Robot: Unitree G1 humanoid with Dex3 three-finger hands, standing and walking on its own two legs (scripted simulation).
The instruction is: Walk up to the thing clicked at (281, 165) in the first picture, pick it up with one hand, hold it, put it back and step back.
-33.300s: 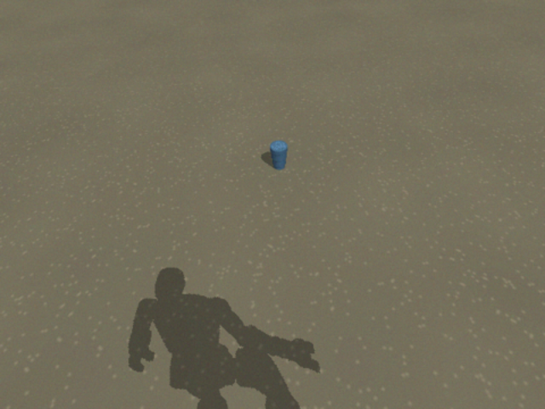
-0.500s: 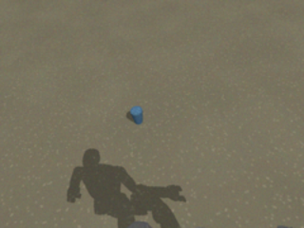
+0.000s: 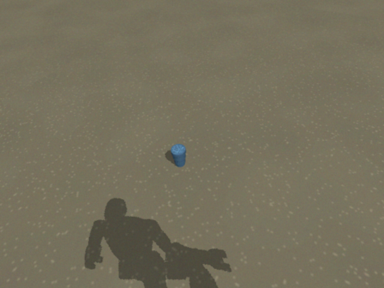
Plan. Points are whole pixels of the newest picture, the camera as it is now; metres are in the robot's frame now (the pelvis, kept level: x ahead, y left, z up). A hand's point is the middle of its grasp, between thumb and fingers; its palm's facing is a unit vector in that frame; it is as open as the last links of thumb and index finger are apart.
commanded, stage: step back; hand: left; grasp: from the side
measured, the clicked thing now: (179, 156) +1.00 +0.18 -0.69
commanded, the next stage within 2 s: stand in 0.48 s
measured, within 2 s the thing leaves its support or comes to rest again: neither
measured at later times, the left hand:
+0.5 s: hand out of the picture +0.15 +0.29 -0.14, palm faces -0.02 -0.93 -0.36, open 7.4 cm
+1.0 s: hand out of the picture +0.11 +0.26 -0.14, palm faces -0.05 -0.94 -0.35, open 7.4 cm
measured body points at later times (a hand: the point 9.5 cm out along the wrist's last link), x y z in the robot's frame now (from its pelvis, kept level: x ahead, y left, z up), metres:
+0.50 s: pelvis +0.05 +0.03 +0.01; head +0.07 +0.04 +0.46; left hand +0.15 +0.34 -0.12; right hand +0.16 -0.26 -0.12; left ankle +0.06 +0.15 -0.73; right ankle +0.04 -0.12 -0.73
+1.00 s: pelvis +0.03 +0.01 +0.02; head +0.04 +0.01 +0.47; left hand +0.12 +0.31 -0.11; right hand +0.10 -0.29 -0.12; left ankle +0.06 +0.15 -0.73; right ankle +0.04 -0.12 -0.73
